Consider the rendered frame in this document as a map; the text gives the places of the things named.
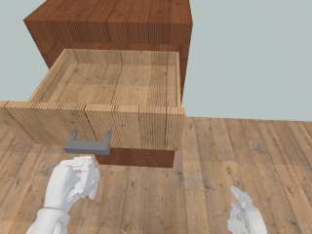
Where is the left robot hand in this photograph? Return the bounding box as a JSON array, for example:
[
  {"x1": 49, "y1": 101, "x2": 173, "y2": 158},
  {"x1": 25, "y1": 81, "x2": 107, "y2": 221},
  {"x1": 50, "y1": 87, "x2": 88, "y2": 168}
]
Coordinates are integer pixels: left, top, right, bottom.
[{"x1": 44, "y1": 156, "x2": 100, "y2": 213}]

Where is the drawer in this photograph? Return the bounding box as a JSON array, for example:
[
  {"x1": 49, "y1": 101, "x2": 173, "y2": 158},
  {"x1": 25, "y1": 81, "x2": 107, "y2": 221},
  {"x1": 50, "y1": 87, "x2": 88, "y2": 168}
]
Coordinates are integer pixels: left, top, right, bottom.
[{"x1": 0, "y1": 49, "x2": 186, "y2": 151}]

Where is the robot left forearm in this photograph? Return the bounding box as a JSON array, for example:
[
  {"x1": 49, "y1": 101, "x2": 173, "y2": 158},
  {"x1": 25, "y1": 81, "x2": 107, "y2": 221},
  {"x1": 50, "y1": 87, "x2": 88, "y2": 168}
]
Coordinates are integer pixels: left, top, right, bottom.
[{"x1": 26, "y1": 207, "x2": 70, "y2": 234}]

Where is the right robot hand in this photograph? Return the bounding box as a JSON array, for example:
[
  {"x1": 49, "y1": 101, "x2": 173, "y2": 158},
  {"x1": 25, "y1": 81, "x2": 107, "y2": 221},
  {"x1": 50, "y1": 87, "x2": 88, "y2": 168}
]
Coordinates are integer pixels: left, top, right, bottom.
[{"x1": 227, "y1": 185, "x2": 268, "y2": 234}]

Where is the handle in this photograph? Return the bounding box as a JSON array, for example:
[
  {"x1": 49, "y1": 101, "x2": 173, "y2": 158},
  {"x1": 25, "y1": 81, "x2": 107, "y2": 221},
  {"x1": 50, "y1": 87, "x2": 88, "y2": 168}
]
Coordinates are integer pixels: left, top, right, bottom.
[{"x1": 63, "y1": 129, "x2": 112, "y2": 155}]

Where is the cabinet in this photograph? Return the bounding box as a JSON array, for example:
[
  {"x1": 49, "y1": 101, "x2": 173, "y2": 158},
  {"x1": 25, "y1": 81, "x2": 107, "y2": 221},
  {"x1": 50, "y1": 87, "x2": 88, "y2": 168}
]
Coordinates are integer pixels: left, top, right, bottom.
[{"x1": 23, "y1": 0, "x2": 193, "y2": 169}]

